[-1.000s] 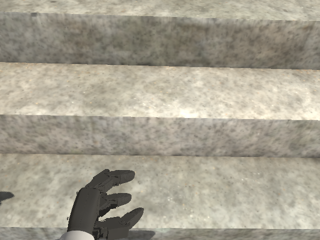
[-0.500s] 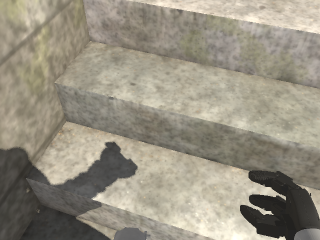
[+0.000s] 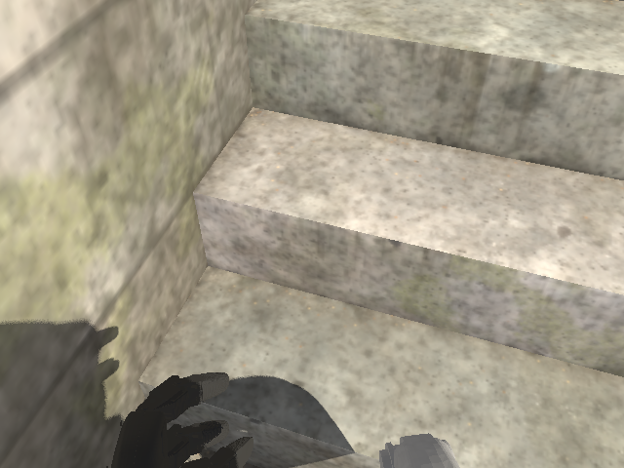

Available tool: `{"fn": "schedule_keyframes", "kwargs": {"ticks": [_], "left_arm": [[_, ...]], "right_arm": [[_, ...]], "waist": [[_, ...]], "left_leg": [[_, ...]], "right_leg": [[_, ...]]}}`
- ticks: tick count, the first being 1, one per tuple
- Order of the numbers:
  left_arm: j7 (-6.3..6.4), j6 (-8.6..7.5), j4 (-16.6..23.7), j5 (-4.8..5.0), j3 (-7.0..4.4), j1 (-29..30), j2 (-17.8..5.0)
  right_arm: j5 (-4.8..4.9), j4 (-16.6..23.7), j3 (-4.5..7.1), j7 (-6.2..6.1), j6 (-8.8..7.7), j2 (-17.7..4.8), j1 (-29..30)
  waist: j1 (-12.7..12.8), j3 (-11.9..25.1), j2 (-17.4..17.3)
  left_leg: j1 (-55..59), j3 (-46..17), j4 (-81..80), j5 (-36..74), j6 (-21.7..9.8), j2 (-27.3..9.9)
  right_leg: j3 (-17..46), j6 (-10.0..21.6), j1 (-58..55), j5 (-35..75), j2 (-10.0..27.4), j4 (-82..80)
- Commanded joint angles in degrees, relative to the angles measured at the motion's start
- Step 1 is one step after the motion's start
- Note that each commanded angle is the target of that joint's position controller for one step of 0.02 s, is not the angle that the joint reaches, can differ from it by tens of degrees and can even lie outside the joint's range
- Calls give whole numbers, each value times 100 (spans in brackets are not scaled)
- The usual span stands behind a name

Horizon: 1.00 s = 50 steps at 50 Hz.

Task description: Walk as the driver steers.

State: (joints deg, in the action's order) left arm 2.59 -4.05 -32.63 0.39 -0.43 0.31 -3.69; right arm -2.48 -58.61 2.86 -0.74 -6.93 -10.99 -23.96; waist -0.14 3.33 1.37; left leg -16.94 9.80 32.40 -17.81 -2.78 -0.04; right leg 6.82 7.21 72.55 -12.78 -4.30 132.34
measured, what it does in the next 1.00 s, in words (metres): climbs, turning right: right foot 0.19 m higher, then left foot 0.19 m higher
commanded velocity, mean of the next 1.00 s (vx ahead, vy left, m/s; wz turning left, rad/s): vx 0.31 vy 0.00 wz -0.50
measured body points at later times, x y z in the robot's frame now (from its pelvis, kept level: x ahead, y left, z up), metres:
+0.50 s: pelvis +0.27 -0.07 +0.18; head +0.28 -0.09 +0.63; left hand +0.32 +0.19 +0.05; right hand +0.49 -0.30 +0.16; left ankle +0.36 +0.03 -0.22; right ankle +0.20 -0.10 -0.54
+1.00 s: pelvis +0.45 -0.11 +0.38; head +0.48 -0.09 +0.83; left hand +0.74 -0.06 +0.29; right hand +0.36 -0.35 +0.26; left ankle +0.53 -0.04 -0.35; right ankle +0.44 -0.29 -0.16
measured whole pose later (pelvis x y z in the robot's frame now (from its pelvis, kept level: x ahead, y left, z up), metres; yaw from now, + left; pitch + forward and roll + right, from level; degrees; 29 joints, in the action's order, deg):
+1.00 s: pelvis +0.45 -0.11 +0.38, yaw -32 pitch +0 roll -1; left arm 0.9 1.4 -34.6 -2.3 -1.7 -2.3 -6.6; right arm -1.3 -50.0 2.1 -3.8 -6.4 -9.6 -19.6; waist -0.1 -1.7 3.7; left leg -18.7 10.5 33.5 -14.9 -2.4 -4.5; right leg 6.7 2.5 55.1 -2.9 -2.2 93.3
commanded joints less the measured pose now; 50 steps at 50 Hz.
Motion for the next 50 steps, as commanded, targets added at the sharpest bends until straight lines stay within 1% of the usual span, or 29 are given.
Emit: {"fn": "schedule_keyframes", "kwargs": {"ticks": [1,3,5,6,8,9,10,11,12,13,14,16,18,21,25,28,29,30,31,32,33,34,35,37,39,41,44,47,50], "left_arm": [[92,145,602,-61,216,522,234],[17,284,796,19,263,1109,78],[-85,331,714,-131,289,910,236],[-155,303,511,-98,268,820,82],[-171,283,179,-23,344,284,283],[-62,394,34,4,204,-548,-11],[-12,452,-44,-169,44,-1052,-402],[-7,463,-37,-275,-115,-1317,-718],[-39,445,-69,-295,-345,-1502,-1287],[13,596,-145,-173,-680,-1512,-2075],[17,522,-21,-147,-706,-874,-1892],[-35,225,-607,-243,-559,-836,-1308],[-202,60,-1223,-196,-442,-1107,-881],[-395,-135,-1495,-72,-385,-1684,-935],[-298,-235,-1905,-268,-469,-2764,-1441],[0,-20,-1881,-17,-583,-3070,-1735],[57,79,-1643,38,-551,-2217,-1550],[101,-45,-1356,139,-668,-2116,-1971],[82,-271,-1111,34,-894,-1544,-2527],[25,-474,-1116,149,-980,-1287,-2579],[-137,-596,-1020,253,-962,-1163,-2311],[-274,-470,-691,19,-675,-1176,-1236],[-387,-341,-552,-309,-635,-1526,-1234],[-354,-86,-374,-404,-500,-1411,-776],[-218,140,-247,-413,-301,-1396,-497],[-155,251,-136,-318,-221,-1593,-395],[-149,423,-65,-251,-262,-1459,-625],[-116,581,-162,-259,-275,-1295,-544],[-150,621,-295,-274,-289,-1124,-700]], "right_arm": [[82,12,-128,48,-240,-131,118],[210,22,-113,-129,-197,-412,-202],[196,38,-38,-291,-139,-694,-569],[255,161,-25,-328,-100,-626,-490],[404,531,-1,-387,-75,-930,-225],[444,732,110,-377,-87,-1371,-114],[446,876,150,-257,-52,-1419,-58],[473,1098,216,-87,-39,-1509,58],[314,1681,248,49,-121,-1296,509],[162,2482,227,276,-156,-888,1443],[-265,2633,107,402,-188,-175,1216],[-245,2849,-86,191,-34,334,1122],[-157,3078,-267,-47,127,501,1440],[-45,3146,-405,-197,339,442,1826],[44,3753,-553,-297,396,618,3089],[26,4235,-653,-225,551,451,4001],[198,3891,-604,-236,551,239,3214],[391,3706,-510,-312,560,32,2690],[444,3406,-284,-449,669,-274,1399],[393,3058,-125,-523,712,-657,503],[69,2953,36,-470,657,-991,92],[8,2585,40,-476,598,-1128,514],[94,2640,66,-397,568,-800,939],[122,2167,-39,-413,469,34,1761],[74,1611,-91,-429,313,408,1506],[7,1291,-107,-338,92,397,1263],[-10,1321,-33,-300,-79,-114,1298],[80,1412,-32,-303,-117,-340,1241],[204,1535,78,-319,-94,-669,1309]], "waist": [[370,-979,-9],[153,-736,-205],[-6,-260,-638],[-51,-154,-288],[174,480,-687],[550,951,-1313],[653,1425,-1695],[767,1863,-1802],[886,1628,-1226],[944,1538,1018],[514,1430,527],[-177,-259,-663],[-378,-747,-584],[-304,-1159,-371],[186,-992,113],[530,-493,8],[-116,151,194],[-423,1225,614],[-963,2118,1244],[-1259,2494,1369],[-1607,2803,-97],[-796,2989,-2168],[-362,2979,-1062],[312,718,-42],[445,-181,529],[643,-480,238],[754,-498,162],[686,-207,-406],[648,-70,-939]], "left_leg": [[-605,-713,-2368,178,-376,-1311],[-468,-457,-3362,624,-535,-1373],[944,-191,-3506,1880,-761,-1421],[1138,359,-3393,3034,-676,-1243],[1100,751,-2497,8111,-807,-1355],[1491,618,-1495,10436,-964,-1669],[1985,425,-177,11785,-1045,-1854],[2126,359,1127,11155,-897,-1793],[86,-89,3072,7970,-535,-1461],[-2660,-647,5845,1655,-78,105],[-3461,-1834,8173,1508,39,7],[-4106,-1631,8788,2022,47,-171],[-4809,-1532,9740,1598,-106,-90],[-5501,-1128,8906,714,-73,-292],[-6859,-603,9682,-963,-60,-147],[-5174,-171,6985,-783,-94,-98],[-2212,382,5066,-745,-255,189],[-271,128,4416,203,-309,527],[200,-649,3732,425,-368,287],[331,-1165,2643,286,-468,241],[1395,-1983,1022,1093,-942,-387],[2232,-4764,27,4630,-1912,-1855],[1754,-5144,-249,3095,-1970,-2005],[155,-4000,-47,312,-1630,-1760],[-518,-3024,-359,293,-1187,-1438],[-697,-2278,-681,944,-923,-1412],[-944,-1408,-878,1544,-840,-1416],[-864,-1005,-1025,2166,-910,-1403],[-390,-572,-1430,1681,-667,-1152]], "right_leg": [[-199,129,648,-217,250,-389],[-1001,60,-156,-188,397,-1913],[-1405,163,-385,-687,690,-2089],[-1860,222,-1024,-998,667,-3129],[-2308,246,-3090,-1173,288,-4443],[-2210,211,-3823,-1878,43,-4948],[-1996,351,-4293,-2636,-285,-5669],[-1603,385,-4991,-2646,-512,-7162],[792,744,-5882,-2857,141,-8473],[4712,1244,-6478,-3949,1213,-11060],[5232,1000,-6218,-3179,1612,-11846],[3618,431,-4648,-2574,1304,-11024],[2558,416,-4381,-1523,922,-10708],[1252,-1,-4580,590,696,-10902],[1177,-74,-5909,2258,851,-11447],[938,53,-5975,3910,837,-12534],[-85,-20,-4883,7188,344,-12180],[311,-114,-4820,10043,504,-11489],[897,-209,-5812,11287,1122,-10792],[969,-284,-6703,10931,1311,-9806],[559,-661,-6470,6737,558,-7509],[495,-1033,-4664,-503,-966,-4263],[1051,-850,-3804,-459,-803,-2700],[475,-635,-2439,130,-333,-1908],[517,-422,-1901,125,-215,-1385],[637,-292,-1532,8,-109,-1553],[475,-399,-1789,477,-34,-2650],[-71,-458,-2129,1060,-36,-2931],[-744,-528,-2991,1180,615,-5271]]}}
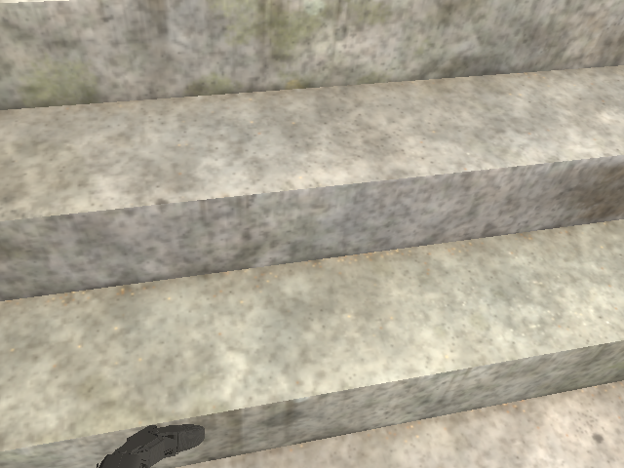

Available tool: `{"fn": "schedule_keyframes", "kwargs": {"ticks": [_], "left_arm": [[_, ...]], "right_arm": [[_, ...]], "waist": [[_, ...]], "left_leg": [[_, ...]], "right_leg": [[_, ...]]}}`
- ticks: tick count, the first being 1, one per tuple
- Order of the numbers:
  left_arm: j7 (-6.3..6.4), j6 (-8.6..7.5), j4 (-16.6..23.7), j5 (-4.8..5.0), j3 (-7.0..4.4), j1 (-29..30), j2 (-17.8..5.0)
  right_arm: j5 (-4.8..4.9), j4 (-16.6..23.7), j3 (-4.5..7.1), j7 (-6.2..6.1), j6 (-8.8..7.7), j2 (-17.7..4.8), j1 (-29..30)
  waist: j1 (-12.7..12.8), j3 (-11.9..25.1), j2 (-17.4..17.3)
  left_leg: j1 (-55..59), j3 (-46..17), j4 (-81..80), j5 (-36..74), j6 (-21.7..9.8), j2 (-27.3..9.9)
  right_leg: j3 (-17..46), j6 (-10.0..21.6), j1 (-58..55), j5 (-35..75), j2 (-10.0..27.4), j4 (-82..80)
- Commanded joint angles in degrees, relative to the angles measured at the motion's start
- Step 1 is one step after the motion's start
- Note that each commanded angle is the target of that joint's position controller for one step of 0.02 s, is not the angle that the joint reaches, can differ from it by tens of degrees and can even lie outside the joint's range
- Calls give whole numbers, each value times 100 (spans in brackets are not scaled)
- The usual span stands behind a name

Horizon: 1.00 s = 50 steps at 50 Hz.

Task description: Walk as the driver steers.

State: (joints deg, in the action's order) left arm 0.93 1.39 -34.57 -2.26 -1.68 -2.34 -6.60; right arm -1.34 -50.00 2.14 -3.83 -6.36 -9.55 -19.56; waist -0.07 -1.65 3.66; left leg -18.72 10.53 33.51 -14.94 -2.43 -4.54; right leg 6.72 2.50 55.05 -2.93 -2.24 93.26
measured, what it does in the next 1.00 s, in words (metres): steps on the spot: right foot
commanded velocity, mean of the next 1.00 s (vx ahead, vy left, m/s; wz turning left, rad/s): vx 0.01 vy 0.00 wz -0.06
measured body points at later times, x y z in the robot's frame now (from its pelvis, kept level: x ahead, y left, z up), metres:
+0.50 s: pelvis +0.07 -0.05 +0.01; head +0.08 -0.05 +0.46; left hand +0.14 +0.17 -0.13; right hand +0.12 -0.28 -0.14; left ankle +0.03 +0.11 -0.73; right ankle +0.08 -0.15 -0.73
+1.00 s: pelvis +0.05 -0.04 +0.01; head +0.05 -0.03 +0.46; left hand +0.08 +0.19 -0.14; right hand +0.05 -0.25 -0.14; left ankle +0.03 +0.11 -0.73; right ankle +0.08 -0.15 -0.73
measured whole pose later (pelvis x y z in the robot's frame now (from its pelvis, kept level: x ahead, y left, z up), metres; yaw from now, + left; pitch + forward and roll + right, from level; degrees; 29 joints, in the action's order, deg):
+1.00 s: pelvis +0.05 -0.04 +0.01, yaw +0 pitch -1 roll +0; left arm 2.7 -1.2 -49.9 0.2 -2.4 -21.8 -7.9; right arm -0.4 -56.3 1.0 -2.5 -1.0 -6.2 -21.6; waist 0.6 -0.4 0.9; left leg -9.5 2.8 26.4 -15.8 2.6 -4.6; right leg -3.1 0.6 14.1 -11.1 0.8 26.2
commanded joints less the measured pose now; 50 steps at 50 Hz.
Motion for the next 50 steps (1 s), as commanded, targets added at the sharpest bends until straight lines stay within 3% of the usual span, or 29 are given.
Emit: {"fn": "schedule_keyframes", "kwargs": {"ticks": [1,3,4,5,6,7,8,9,10,11,12,13,14,15,16,17,19,24,30,31,43,44,50], "left_arm": [[6,51,-161,11,-142,-690,-349],[-58,-3,-85,144,-18,-205,-39],[-74,-50,-110,169,-2,-141,12],[-46,-102,-140,286,-21,-349,18],[-22,-157,-208,270,-54,-587,-57],[2,-242,-435,239,-55,-931,-62],[22,-378,-620,207,-105,-1187,-207],[-9,-508,-647,113,-150,-1373,-328],[-11,-512,-677,73,-167,-1611,-562],[35,-416,-597,117,-52,-1653,-373],[66,-374,-566,126,-23,-1431,-140],[76,-355,-574,122,11,-1155,-52],[62,-359,-602,118,-23,-1101,-142],[61,-364,-576,134,-79,-1297,-256],[46,-373,-591,166,-101,-1588,-267],[53,-400,-644,192,-108,-1709,-308],[93,-434,-750,190,-132,-1872,-390],[87,-381,-727,197,-145,-1911,-343],[103,-339,-822,193,-114,-2044,-347],[130,-353,-896,209,-102,-2080,-330],[182,-334,-1213,225,-86,-2206,-373],[163,-326,-1212,239,-99,-2175,-387],[152,-305,-1380,251,-89,-2274,-419]], "right_arm": [[93,682,165,-25,-121,-762,791],[119,662,219,-67,-80,-765,572],[102,617,249,-66,-35,-775,310],[47,583,279,-18,36,-838,166],[52,574,301,-2,127,-819,113],[108,591,312,-4,250,-828,198],[153,545,331,2,352,-718,-19],[209,577,375,47,376,-750,-188],[241,740,310,126,389,-505,-669],[389,491,115,193,470,-53,-1002],[338,375,126,206,507,-139,-825],[235,348,105,214,519,-180,-589],[121,349,94,203,526,-277,-346],[45,420,117,196,557,-469,-105],[51,404,138,207,579,-568,-81],[86,366,112,240,554,-462,-82],[183,304,76,233,503,-361,-50],[116,132,3,186,494,-256,-71],[96,-42,-33,155,498,-229,-200],[114,-117,3,128,489,-282,-351],[114,-354,-36,97,479,-109,-439],[70,-417,-32,100,492,-116,-500],[103,-517,-47,125,489,-43,-557]], "waist": [[483,500,-1307],[173,491,-1417],[-29,515,-1471],[-43,570,-1638],[-22,585,-1534],[92,668,-1127],[23,510,-768],[33,640,-512],[-175,1168,584],[-19,1538,1213],[-79,876,733],[-220,252,364],[-243,-87,192],[-90,-61,302],[39,191,152],[28,442,41],[-8,456,-55],[35,346,-282],[34,89,-270],[-6,0,-203],[49,-243,-277],[80,-316,-274],[77,-335,-346]], "left_leg": [[80,-665,-1647,1492,-717,-690],[423,-683,-1876,1647,-759,-843],[744,-808,-1871,1649,-808,-1012],[1051,-915,-1823,1903,-762,-1161],[1295,-963,-1547,2224,-746,-1243],[1514,-737,-1004,2891,-688,-1049],[1709,-601,-231,3665,-674,-800],[1226,-630,455,2809,-529,-727],[-329,-518,1222,-364,-83,-473],[-158,-801,888,-1274,141,-351],[-96,-920,399,-932,215,-351],[254,-897,-346,-500,233,-262],[335,-855,-620,-76,257,-199],[449,-884,-673,409,232,-215],[568,-949,-641,397,200,-284],[679,-995,-711,448,176,-288],[782,-985,-858,562,172,-243],[837,-1004,-1063,638,168,-263],[770,-1019,-1167,526,144,-294],[703,-996,-1129,444,140,-302],[608,-1081,-1294,128,43,-274],[522,-1095,-1281,14,44,-296],[468,-1126,-1275,-148,5,-275]], "right_leg": [[-900,-31,-1547,130,558,-1975],[-995,49,-2300,-283,723,-3602],[-1088,83,-2511,-535,650,-4268],[-1018,98,-2703,-1099,633,-4683],[-1042,135,-2899,-1278,591,-5307],[-1238,116,-3244,-965,384,-6291],[-1256,83,-3433,-566,187,-7274],[-855,30,-4042,114,454,-7606],[429,191,-5568,3963,1639,-6740],[964,915,-5356,3596,2080,-6941],[874,912,-4712,2304,1850,-7277],[419,540,-4096,1417,1412,-7311],[90,304,-3922,1048,1045,-7129],[-105,216,-3907,1085,894,-6991],[-185,162,-4011,943,831,-7057],[-191,125,-4229,957,848,-7026],[-161,116,-4419,1246,873,-7003],[-333,144,-4374,761,865,-7033],[-394,168,-4178,167,846,-7125],[-294,154,-4262,110,813,-7154],[-340,145,-4084,-770,822,-7315],[-360,139,-4057,-870,807,-7334],[-358,136,-3996,-1022,818,-7363]]}}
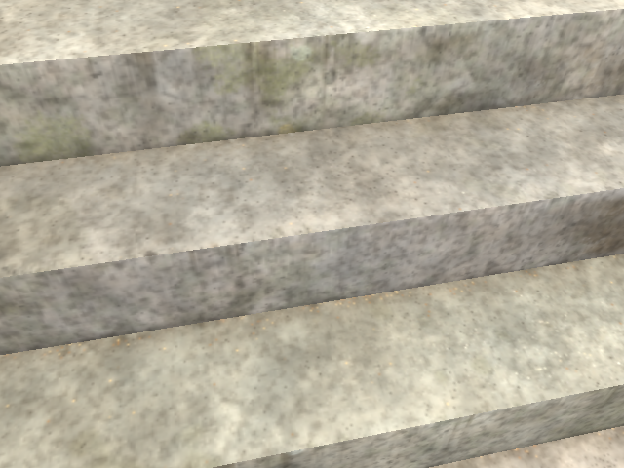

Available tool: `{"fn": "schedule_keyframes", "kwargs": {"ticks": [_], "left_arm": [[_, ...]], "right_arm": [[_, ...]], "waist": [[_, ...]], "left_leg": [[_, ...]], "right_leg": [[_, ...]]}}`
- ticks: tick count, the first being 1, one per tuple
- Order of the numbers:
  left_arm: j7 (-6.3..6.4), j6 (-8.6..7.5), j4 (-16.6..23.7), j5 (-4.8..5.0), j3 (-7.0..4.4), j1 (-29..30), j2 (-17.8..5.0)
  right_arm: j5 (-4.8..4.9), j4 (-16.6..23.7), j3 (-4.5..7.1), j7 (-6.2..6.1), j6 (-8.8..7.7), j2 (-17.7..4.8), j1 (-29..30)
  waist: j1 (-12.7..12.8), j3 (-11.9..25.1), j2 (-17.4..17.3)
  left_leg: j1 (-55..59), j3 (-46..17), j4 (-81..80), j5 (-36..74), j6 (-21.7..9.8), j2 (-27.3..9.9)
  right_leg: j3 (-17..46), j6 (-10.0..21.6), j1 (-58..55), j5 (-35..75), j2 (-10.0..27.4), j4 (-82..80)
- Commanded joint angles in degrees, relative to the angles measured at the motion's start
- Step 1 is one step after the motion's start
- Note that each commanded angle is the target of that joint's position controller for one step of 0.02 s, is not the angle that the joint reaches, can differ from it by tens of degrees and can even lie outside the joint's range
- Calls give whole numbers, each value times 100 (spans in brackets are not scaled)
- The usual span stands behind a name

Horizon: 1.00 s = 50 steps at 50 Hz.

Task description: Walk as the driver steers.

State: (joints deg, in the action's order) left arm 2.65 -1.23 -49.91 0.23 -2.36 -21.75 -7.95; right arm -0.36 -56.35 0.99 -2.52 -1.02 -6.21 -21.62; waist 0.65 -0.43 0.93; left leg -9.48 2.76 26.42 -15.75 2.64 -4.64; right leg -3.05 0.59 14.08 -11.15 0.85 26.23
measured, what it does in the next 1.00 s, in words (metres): stands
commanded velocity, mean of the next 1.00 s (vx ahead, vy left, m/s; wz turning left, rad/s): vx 0.00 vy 0.00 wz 0.00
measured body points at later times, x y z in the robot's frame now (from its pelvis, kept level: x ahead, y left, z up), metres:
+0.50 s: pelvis +0.00 +0.02 +0.00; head +0.01 +0.04 +0.45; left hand +0.00 +0.24 -0.16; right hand +0.00 -0.19 -0.15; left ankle -0.02 +0.15 -0.74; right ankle +0.03 -0.12 -0.74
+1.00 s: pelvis +0.00 +0.03 +0.00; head +0.02 +0.05 +0.45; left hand +0.01 +0.25 -0.15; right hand +0.01 -0.18 -0.14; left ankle -0.02 +0.15 -0.74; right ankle +0.03 -0.12 -0.74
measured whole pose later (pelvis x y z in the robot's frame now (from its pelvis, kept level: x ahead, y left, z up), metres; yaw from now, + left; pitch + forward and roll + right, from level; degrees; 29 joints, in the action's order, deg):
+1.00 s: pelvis +0.00 +0.03 +0.00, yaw +1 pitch -1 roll +0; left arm 2.2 -2.0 -52.1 -0.2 -1.8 -21.9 -8.2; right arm -0.3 -58.9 0.6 -2.4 -1.8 -6.1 -19.2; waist 0.9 -2.0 2.3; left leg -8.7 2.9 24.1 -14.8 0.0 -1.5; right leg -2.7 -2.0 12.2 -9.2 3.9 22.2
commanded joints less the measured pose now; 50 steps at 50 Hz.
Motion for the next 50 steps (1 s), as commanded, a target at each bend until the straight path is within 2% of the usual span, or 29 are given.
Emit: {"fn": "schedule_keyframes", "kwargs": {"ticks": [1,6,7,8,9,21,22,31,48,49,50], "left_arm": [[-23,-42,126,-3,-18,-354,-289],[-21,-39,7,5,-7,-419,-313],[-36,-41,-14,-8,-7,-412,-324],[-41,-39,-36,-10,-7,-430,-325],[-49,-51,-36,-56,-10,-412,-329],[-45,-56,-250,-19,8,-443,-332],[-47,-95,-217,-34,37,-418,-246],[-68,-136,-151,-17,21,-384,-290],[-43,-120,-73,-43,5,-491,-316],[-45,-120,-73,-50,0,-504,-314],[-46,-118,-55,-65,-23,-484,-340]], "right_arm": [[12,100,62,-8,-45,-365,-359],[16,52,49,-7,-62,-348,-386],[23,15,40,-27,-51,-373,-437],[25,3,36,-32,-48,-368,-461],[55,0,38,-48,-36,-407,-432],[45,-5,-14,-59,-85,-371,-414],[16,-41,13,-60,-61,-363,-358],[-17,-113,19,-19,-89,-370,-322],[1,-140,27,0,-124,-425,-170],[10,-164,31,2,-118,-443,-187],[32,-173,71,2,-99,-553,-190]], "waist": [[12,-464,-79],[9,-457,-104],[15,-591,-117],[13,-579,-104],[40,-505,-69],[40,-416,-162],[23,-413,-235],[21,-397,-81],[35,-366,-122],[24,-302,-141],[2,-329,-224]], "left_leg": [[-463,-364,-564,-70,-513,-265],[-451,-404,-580,-48,-541,-266],[-548,-393,-598,-115,-513,-280],[-532,-404,-606,-114,-512,-279],[-496,-384,-544,-136,-501,-270],[-442,-469,-594,105,-546,-283],[-414,-445,-608,236,-579,-299],[-303,-507,-697,628,-599,-321],[-141,-493,-778,919,-594,-305],[-120,-503,-826,504,-641,-268],[-152,-567,-883,-93,-739,-235]], "right_leg": [[618,332,104,-201,513,-668],[595,324,108,-135,527,-672],[573,352,111,-113,540,-721],[571,355,112,-101,539,-722],[538,334,131,-138,533,-723],[463,272,63,110,595,-712],[465,288,36,147,675,-735],[410,273,-85,263,659,-692],[379,206,-198,427,741,-798],[325,229,-201,145,676,-769],[195,264,-104,-312,546,-602]]}}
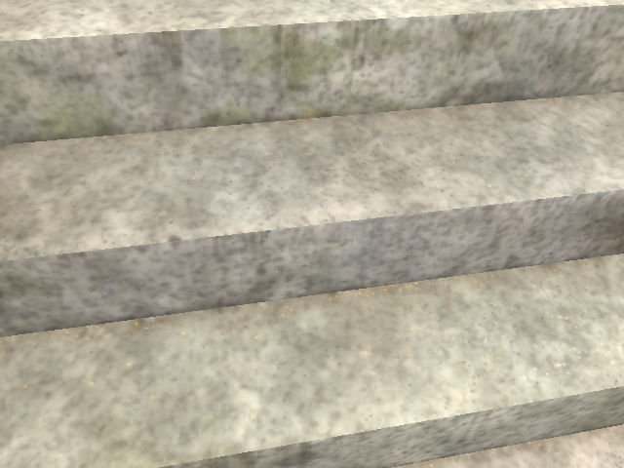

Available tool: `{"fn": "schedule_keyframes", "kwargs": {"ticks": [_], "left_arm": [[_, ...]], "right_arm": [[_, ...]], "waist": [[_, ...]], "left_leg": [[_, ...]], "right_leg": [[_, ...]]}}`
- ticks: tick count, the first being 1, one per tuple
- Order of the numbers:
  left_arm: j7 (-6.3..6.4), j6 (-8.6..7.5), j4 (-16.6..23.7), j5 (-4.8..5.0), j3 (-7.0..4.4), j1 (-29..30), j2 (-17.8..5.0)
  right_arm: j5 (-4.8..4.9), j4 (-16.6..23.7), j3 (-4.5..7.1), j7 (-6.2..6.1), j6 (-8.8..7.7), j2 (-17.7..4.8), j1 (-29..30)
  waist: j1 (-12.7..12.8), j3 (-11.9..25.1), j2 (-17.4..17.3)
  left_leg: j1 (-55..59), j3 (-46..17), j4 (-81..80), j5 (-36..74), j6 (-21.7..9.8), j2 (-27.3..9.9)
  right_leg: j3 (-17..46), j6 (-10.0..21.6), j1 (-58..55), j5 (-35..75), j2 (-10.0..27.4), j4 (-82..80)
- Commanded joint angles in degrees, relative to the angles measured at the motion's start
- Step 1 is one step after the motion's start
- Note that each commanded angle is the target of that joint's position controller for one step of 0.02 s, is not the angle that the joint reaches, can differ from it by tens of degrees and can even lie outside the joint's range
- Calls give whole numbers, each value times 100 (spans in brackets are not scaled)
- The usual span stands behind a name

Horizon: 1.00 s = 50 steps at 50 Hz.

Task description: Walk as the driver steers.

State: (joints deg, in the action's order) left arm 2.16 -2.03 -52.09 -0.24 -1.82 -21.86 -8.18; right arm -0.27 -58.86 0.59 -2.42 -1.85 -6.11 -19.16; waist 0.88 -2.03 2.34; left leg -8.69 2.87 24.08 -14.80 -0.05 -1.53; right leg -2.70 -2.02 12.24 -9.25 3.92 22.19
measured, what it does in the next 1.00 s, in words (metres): climbs: right foot, then left foot 0.19 m higher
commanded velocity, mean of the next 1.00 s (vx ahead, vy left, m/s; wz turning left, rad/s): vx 0.40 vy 0.00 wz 0.13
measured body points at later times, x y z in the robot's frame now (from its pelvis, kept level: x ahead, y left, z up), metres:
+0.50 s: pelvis +0.13 -0.13 -0.02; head +0.15 -0.19 +0.43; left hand +0.26 +0.10 -0.11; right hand +0.21 -0.39 -0.18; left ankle +0.00 +0.08 -0.54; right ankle +0.05 -0.23 -0.74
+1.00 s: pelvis +0.31 -0.22 +0.17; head +0.32 -0.22 +0.62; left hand +0.52 -0.03 +0.12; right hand +0.34 -0.46 +0.02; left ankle +0.30 -0.16 -0.55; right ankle +0.39 -0.35 -0.23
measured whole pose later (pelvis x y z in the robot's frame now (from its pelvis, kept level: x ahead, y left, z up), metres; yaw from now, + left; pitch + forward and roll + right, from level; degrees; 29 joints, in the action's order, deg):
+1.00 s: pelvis +0.31 -0.22 +0.17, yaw +9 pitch +3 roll +0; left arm 2.1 -3.8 -31.7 -2.7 3.2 -1.6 -2.6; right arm -0.9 -58.2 1.7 0.5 -4.4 -10.6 -22.0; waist 0.8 2.9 -0.6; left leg -21.5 -1.6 37.8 -19.1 -7.3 6.8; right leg 1.7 4.2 73.9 -7.6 3.5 125.5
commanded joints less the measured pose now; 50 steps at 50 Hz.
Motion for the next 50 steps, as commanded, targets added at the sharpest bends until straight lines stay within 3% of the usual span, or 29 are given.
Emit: {"fn": "schedule_keyframes", "kwargs": {"ticks": [1,4,7,10,12,17,18,19,20,21,22,23,24,26,28,30,31,32,33,34,36,37,38,39,40,42,45,47,50], "left_arm": [[-3,-37,215,-33,-89,-430,-314],[-87,-65,413,-93,-92,-121,-263],[-228,-68,653,-131,-147,268,-256],[-292,-144,1100,-78,-222,844,-226],[-321,-205,1355,15,-164,1087,-271],[-208,-54,1927,-31,91,1420,-37],[-230,-223,1654,32,-46,855,-374],[-258,-437,1181,140,-195,-491,-630],[-173,-460,804,88,-206,-1413,-538],[-144,-364,461,-99,-171,-546,-608],[-142,-342,213,-172,-339,-1149,-1653],[-95,-230,328,-66,-323,-1862,-1896],[-154,-122,385,-209,-259,-1401,-1582],[-229,-212,125,-385,-79,-486,-963],[-312,-310,-300,-301,3,-684,-548],[-388,-473,-530,-162,96,-518,-268],[-342,-548,-591,-126,68,-404,-504],[-295,-590,-320,41,53,145,-836],[-171,-793,93,362,31,808,-1077],[-88,-990,-1,594,-132,820,-1735],[-53,-1079,175,600,-455,1245,-2387],[-133,-1027,519,603,-391,842,-1714],[-218,-892,478,138,-466,479,-1507],[-356,-819,803,-384,-258,418,-746],[-322,-766,1110,-467,-33,838,-253],[-183,-484,1670,-542,360,815,623],[-105,-215,1880,-357,483,1293,375],[-20,-126,2062,-212,474,1793,323],[58,-127,2482,-244,468,2342,390]], "right_arm": [[42,70,174,-13,18,-733,-427],[69,-11,377,-13,144,-1168,-746],[52,-173,548,-12,80,-1391,-1078],[-110,-115,585,-85,-221,-1403,-660],[-176,-85,464,-98,-312,-1045,-446],[-56,326,475,-131,-520,-1445,139],[-164,574,427,-88,-461,-1402,843],[-190,789,474,-33,-399,-1637,1002],[7,791,573,26,-377,-1844,804],[15,906,451,84,-415,-1226,531],[65,1043,236,22,-537,-255,-56],[84,1086,266,53,-507,-277,-233],[137,1416,319,-23,-384,-404,316],[-102,2335,101,-78,-308,-115,2133],[-227,2880,-87,39,-249,20,2796],[-211,3304,-310,110,-136,183,3136],[-187,3378,-343,86,41,107,3037],[-137,3113,-301,94,249,-269,2408],[-172,2774,-223,99,279,-739,1712],[-33,2568,-245,-63,339,-715,946],[105,1884,-76,-153,427,-1085,-803],[179,1534,111,-128,292,-1523,-718],[315,1484,290,-87,289,-1517,344],[-13,1408,427,-28,266,-1442,1040],[-37,1334,365,61,185,-1231,884],[-170,694,218,166,44,-669,676],[-74,650,69,296,-243,-445,1050],[-48,549,81,319,-422,-596,532],[-52,433,246,283,-477,-1041,-137]], "waist": [[-27,-241,-528],[-277,-654,-1086],[-594,-565,-1623],[-285,-315,-1204],[-120,-231,-815],[164,-194,-964],[643,-35,-206],[1257,1000,686],[1482,1609,504],[627,899,1161],[216,864,3046],[519,1900,2280],[494,1782,1407],[308,188,1359],[129,-156,705],[-269,-634,305],[-460,-523,302],[-838,-56,78],[-1204,525,-142],[-1648,1192,239],[-2165,2511,640],[-1742,2686,-463],[-1023,2617,-1789],[-192,2870,-1155],[-254,2224,-270],[502,572,290],[717,-721,204],[381,-488,-111],[-24,-244,-762]], "left_leg": [[-312,-731,-781,-956,-605,-576],[-202,-1728,-1437,-2930,-1116,-1162],[168,-2628,-1963,-2496,-1855,-2000],[560,-2081,-1611,-1769,-1701,-1898],[819,-1515,-1699,-1231,-1371,-1620],[110,-802,-2187,-454,-1230,-1881],[84,-106,-980,2099,-1034,-1072],[451,-6,1086,5314,-919,-663],[585,-170,2517,5060,-733,-596],[-1065,-300,3884,467,-561,-255],[-3690,-871,6698,-1743,-361,713],[-3882,-1640,8317,-1124,-306,1086],[-4712,-1198,9744,-743,-261,990],[-7428,-766,12127,-1173,-613,1047],[-7808,-402,12076,-1708,-888,720],[-6653,171,9897,-1529,-993,626],[-5938,301,9269,-1227,-1026,550],[-4421,918,8212,-1223,-1074,716],[-2406,1323,6819,-1189,-992,900],[-1471,1040,6005,-935,-859,834],[-569,554,4611,-1049,-832,952],[642,274,2959,-771,-1544,1220],[1037,-1650,1344,231,-2148,191],[1282,-2779,1290,-123,-2374,-162],[351,-2650,949,285,-2020,-168],[-1380,-2421,211,-804,-1479,-299],[-3163,-1657,-259,-1302,-1138,-81],[-3190,-1880,-380,-1179,-1469,-195],[-1683,-2804,-779,-2046,-1595,-598]], "right_leg": [[4,562,279,-943,92,43],[-414,656,1546,-1384,-197,1178],[-339,672,2968,-1565,78,4321],[526,666,4474,-1989,250,7328],[555,677,4667,-1903,324,6518],[663,1011,3806,-2710,767,4780],[531,946,2700,-2396,430,3261],[156,832,647,433,30,1060],[-127,660,-947,2285,-63,-1669],[-203,501,-1617,3222,194,-1350],[673,211,-3098,10984,1287,1362],[1062,269,-3044,11123,1647,1106],[1831,545,-2756,7929,1741,532],[1437,782,-2617,5849,1462,384],[888,770,-1959,3725,1286,-354],[-72,39,-230,3739,840,-1385],[-182,28,249,4126,922,-1976],[-952,100,830,6863,694,-2214],[-1122,368,1322,10396,551,-1824],[-871,752,867,11808,982,-1119],[-534,682,-768,13364,1473,1281],[-640,-89,246,11622,174,3721],[-29,-12,1807,1346,-911,7108],[1012,241,3338,578,-1128,9836],[1050,573,3618,889,-890,10555],[963,902,4801,599,-549,10761],[500,746,5273,259,-203,9622],[-39,601,5528,531,-214,10381],[222,593,7011,-154,66,11160]]}}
